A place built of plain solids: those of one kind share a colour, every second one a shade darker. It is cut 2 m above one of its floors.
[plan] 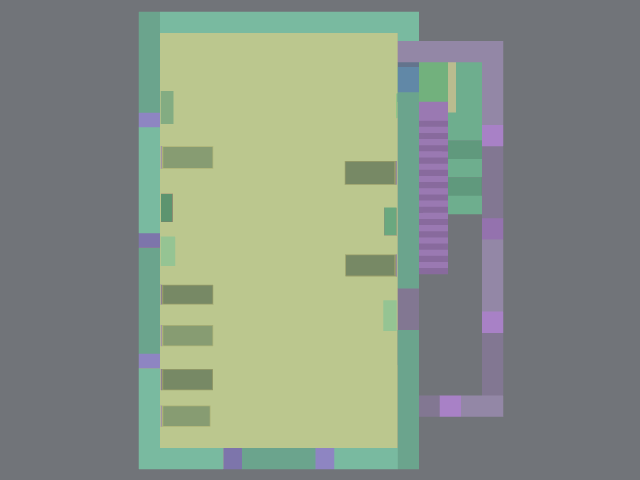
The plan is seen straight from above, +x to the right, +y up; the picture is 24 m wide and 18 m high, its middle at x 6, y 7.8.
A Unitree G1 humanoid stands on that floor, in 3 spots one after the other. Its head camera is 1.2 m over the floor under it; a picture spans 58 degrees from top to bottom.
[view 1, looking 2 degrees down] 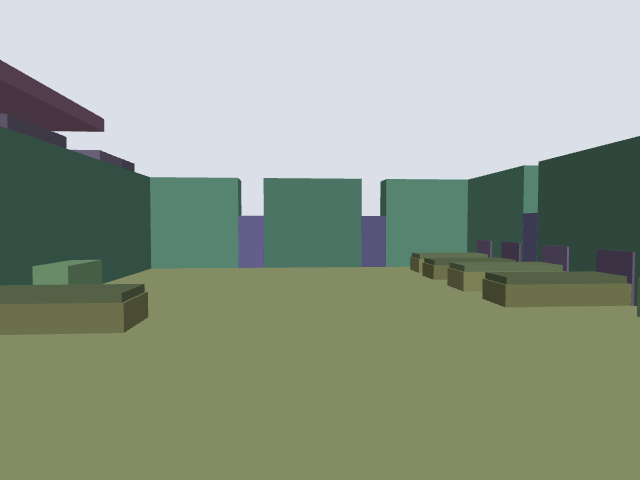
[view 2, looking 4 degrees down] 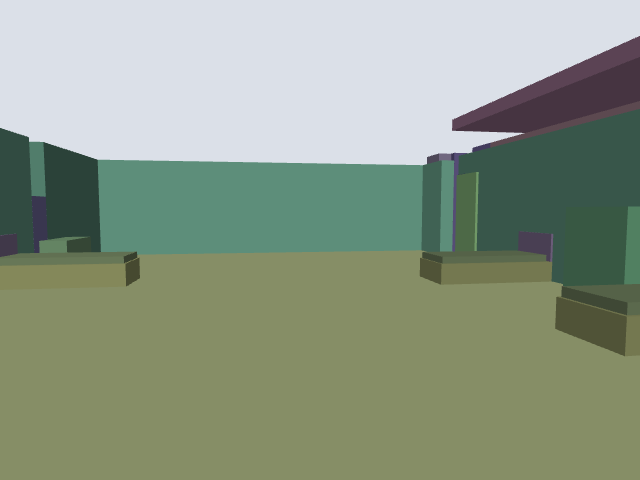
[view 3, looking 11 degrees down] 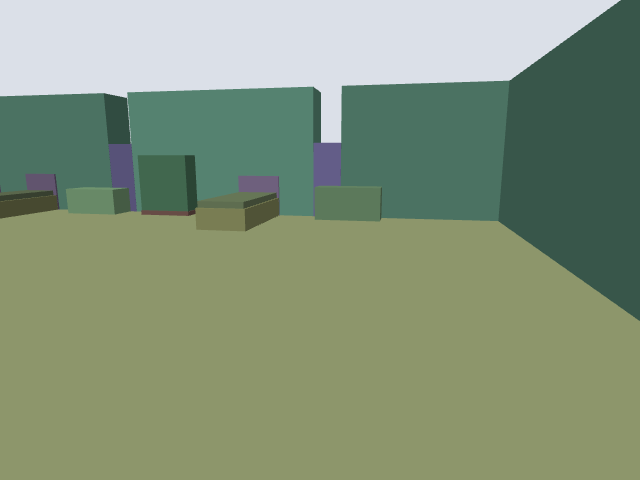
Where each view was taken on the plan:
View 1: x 5.11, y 12.16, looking -94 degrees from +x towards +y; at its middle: wall_dorter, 12.20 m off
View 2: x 3.94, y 3.40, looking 81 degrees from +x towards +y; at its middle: wall_dorter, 12.34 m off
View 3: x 8.52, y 13.81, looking -169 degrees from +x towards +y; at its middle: floor_dorter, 6.29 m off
